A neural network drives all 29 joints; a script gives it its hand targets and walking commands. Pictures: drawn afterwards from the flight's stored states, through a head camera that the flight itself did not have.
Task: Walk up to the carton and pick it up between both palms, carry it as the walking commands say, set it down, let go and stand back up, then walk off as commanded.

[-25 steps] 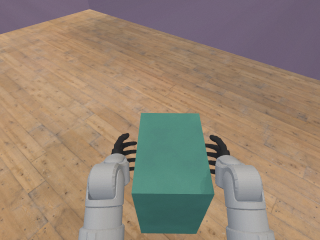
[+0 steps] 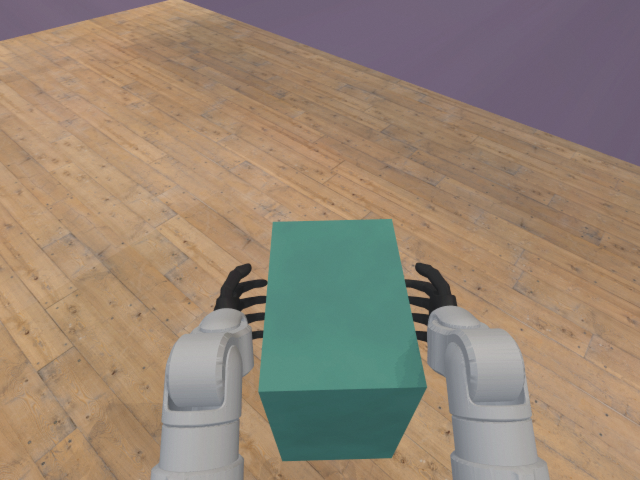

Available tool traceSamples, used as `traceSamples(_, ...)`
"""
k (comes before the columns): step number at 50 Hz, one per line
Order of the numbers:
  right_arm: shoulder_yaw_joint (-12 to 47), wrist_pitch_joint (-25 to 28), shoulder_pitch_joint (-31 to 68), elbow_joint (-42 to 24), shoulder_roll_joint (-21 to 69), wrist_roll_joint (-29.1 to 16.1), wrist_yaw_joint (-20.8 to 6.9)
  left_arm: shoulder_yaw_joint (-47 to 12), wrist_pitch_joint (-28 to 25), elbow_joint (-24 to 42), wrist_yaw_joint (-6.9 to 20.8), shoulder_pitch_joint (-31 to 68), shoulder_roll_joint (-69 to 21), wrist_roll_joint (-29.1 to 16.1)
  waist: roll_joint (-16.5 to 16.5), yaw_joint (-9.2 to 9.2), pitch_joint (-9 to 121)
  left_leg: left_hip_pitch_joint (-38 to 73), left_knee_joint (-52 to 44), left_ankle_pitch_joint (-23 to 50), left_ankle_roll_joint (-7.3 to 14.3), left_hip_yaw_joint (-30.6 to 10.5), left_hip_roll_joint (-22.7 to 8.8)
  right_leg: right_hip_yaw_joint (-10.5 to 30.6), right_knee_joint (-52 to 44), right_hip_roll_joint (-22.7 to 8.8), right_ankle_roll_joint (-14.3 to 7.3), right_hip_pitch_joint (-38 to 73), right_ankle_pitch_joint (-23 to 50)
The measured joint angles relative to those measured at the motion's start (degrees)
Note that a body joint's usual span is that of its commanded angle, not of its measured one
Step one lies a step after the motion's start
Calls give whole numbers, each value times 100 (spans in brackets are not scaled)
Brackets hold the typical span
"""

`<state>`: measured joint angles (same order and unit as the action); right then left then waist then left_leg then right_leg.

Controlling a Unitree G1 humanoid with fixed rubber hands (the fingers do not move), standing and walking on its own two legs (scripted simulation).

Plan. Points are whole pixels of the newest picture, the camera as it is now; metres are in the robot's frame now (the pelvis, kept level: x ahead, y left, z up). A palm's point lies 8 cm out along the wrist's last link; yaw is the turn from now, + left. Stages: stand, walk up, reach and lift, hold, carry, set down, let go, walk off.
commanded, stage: carry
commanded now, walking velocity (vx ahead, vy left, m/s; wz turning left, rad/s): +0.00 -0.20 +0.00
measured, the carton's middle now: (334, 345) +0.31 +0.00 +0.01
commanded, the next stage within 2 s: none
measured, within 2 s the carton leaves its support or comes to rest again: neither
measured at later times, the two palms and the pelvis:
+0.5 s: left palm (334, 336) +0.29 +0.00 +0.06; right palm (541, 343) +0.28 -0.24 +0.07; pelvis -0.01 -0.11 -0.02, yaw -1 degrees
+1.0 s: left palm (440, 345) +0.27 -0.11 +0.09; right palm out of the picture +0.25 -0.35 +0.08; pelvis -0.04 -0.21 +0.00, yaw +0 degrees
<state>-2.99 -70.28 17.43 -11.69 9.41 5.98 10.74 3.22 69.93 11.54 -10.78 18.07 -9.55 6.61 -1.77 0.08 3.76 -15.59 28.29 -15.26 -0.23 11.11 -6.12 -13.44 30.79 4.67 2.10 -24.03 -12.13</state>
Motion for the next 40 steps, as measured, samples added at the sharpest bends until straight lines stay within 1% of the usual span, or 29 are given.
traceSamples(1,28,-4,-2,-5,1,32,6,-5,-38,-9,5,-30,6,-13,71,23,-20,-18,65,-31,-31,-42,-77,215,802,-35,116,-248,-382)
traceSamples(2,53,-19,-20,-2,-3,55,4,-7,-52,-25,8,-57,14,-35,130,30,-39,6,85,-101,-70,-82,-146,423,1407,-104,114,-409,-633)
traceSamples(3,78,-39,-47,-3,-10,68,-2,-13,-40,-30,2,-79,22,-56,172,21,-52,50,63,-148,-113,-110,-208,594,1736,-216,81,-485,-748)
traceSamples(5,110,-75,-70,-48,-17,80,-8,-7,-2,5,-16,-79,25,-91,228,-28,-81,104,22,-167,-203,-137,-330,831,1844,-501,52,-518,-754)
traceSamples(8,108,-53,6,-107,3,108,-15,57,-18,100,-27,-21,9,-108,284,-92,-147,51,146,-195,-347,-169,-549,955,1364,-811,28,-412,-696)
traceSamples(10,91,-27,77,-91,24,140,-31,105,-50,120,-26,11,-1,-112,314,-100,-176,-20,288,-245,-472,-204,-696,905,806,-878,9,-228,-513)
traceSamples(13,19,-24,145,-75,40,168,-54,114,-80,85,-24,58,-19,-99,291,-88,-150,-225,731,-438,-696,-304,-845,712,-282,-889,8,232,252)
traceSamples(14,-51,0,149,-63,37,172,-61,64,-147,-11,-16,67,-26,-82,386,-90,-154,-384,1039,-622,-682,-428,-879,672,-147,-829,15,134,302)
traceSamples(15,-113,9,127,-49,31,174,-67,12,-191,-126,0,80,-31,-58,414,-69,-164,-576,1478,-1098,-610,-553,-782,658,40,-824,-15,24,217)
traceSamples(16,-153,7,92,-26,23,166,-70,-30,-203,-225,13,91,-34,-29,394,-31,-178,-762,1936,-1556,-530,-637,-619,651,162,-851,-59,-47,121)
traceSamples(17,-168,-2,55,-4,12,149,-61,-57,-193,-294,25,97,-36,-5,365,14,-194,-912,2296,-1821,-458,-663,-453,641,219,-879,-101,-85,59)
traceSamples(18,-165,-12,22,6,2,119,-44,-65,-175,-334,39,100,-37,15,337,58,-207,-1014,2496,-1896,-397,-638,-306,629,239,-895,-139,-111,35)
traceSamples(20,-138,-27,-22,-27,-13,47,6,-53,-126,-315,58,114,-42,37,286,115,-232,-1044,2383,-1690,-291,-501,-69,602,246,-887,-195,-153,49)
traceSamples(21,-131,-28,-26,-63,-15,17,25,-46,-103,-272,61,128,-46,45,265,126,-239,-970,2095,-1488,-243,-416,26,587,267,-861,-220,-182,56)
traceSamples(22,-129,-24,-19,-99,-13,-2,32,-39,-86,-220,61,143,-52,56,252,131,-237,-817,1606,-1186,-199,-327,105,568,322,-820,-243,-221,45)
traceSamples(23,-133,-13,0,-127,-5,-9,34,-28,-79,-171,61,163,-55,65,243,128,-223,-661,1096,-710,-86,-301,143,544,432,-769,-261,-280,4)
traceSamples(24,-104,41,-3,-102,1,-10,32,-4,-107,-146,63,154,-47,66,167,111,-215,-675,1063,-468,45,-309,130,557,613,-745,-242,-356,-207)
traceSamples(25,-61,76,-14,-56,-2,-7,29,13,-128,-131,57,117,-38,53,119,70,-204,-695,1117,-449,94,-308,75,625,934,-692,-213,-454,-614)
traceSamples(27,-10,91,-19,59,-4,17,-2,16,-119,-126,16,39,-15,24,98,-4,-200,-639,1065,-488,47,-323,-59,763,1615,-619,-195,-603,-1094)
traceSamples(28,-4,82,-21,94,-4,32,-26,11,-99,-125,-4,13,-5,4,105,-36,-197,-590,969,-460,-10,-337,-121,796,1779,-626,-176,-619,-1156)
traceSamples(30,-5,47,3,94,3,66,-55,10,-69,-94,-34,0,2,-32,162,-84,-199,-522,774,-342,-132,-373,-248,809,1755,-674,-105,-554,-1076)
traceSamples(32,-6,35,54,43,18,97,-64,39,-79,-29,-42,20,-3,-53,246,-107,-202,-504,656,-236,-248,-413,-375,792,1393,-700,-47,-372,-997)
traceSamples(33,-5,38,79,15,26,113,-65,56,-93,2,-42,34,-7,-62,291,-109,-198,-510,638,-206,-310,-437,-435,759,1046,-701,-35,-214,-889)
traceSamples(34,-6,39,97,-12,32,129,-68,71,-106,24,-40,51,-13,-68,321,-107,-186,-526,660,-202,-378,-460,-482,703,562,-710,-33,6,-637)
traceSamples(35,-10,39,114,-36,35,140,-70,87,-111,36,-35,76,-22,-64,307,-104,-154,-561,744,-232,-449,-473,-494,653,58,-753,-34,243,-238)
traceSamples(36,-48,64,129,-26,34,152,-76,75,-166,-18,-23,89,-31,-56,413,-100,-143,-619,863,-285,-490,-531,-580,576,-53,-695,-80,280,42)
traceSamples(37,-78,77,109,-5,26,165,-74,53,-226,-131,3,103,-39,-38,467,-87,-131,-679,1034,-620,-487,-606,-570,548,38,-668,-151,234,37)
traceSamples(38,-96,70,74,23,18,174,-68,31,-248,-246,20,119,-44,-16,455,-56,-128,-739,1275,-1027,-462,-664,-480,543,129,-689,-219,203,-54)
traceSamples(40,-116,26,4,55,-3,142,-47,6,-222,-386,57,136,-47,17,401,45,-132,-819,1694,-1426,-419,-690,-269,530,178,-754,-312,205,-177)
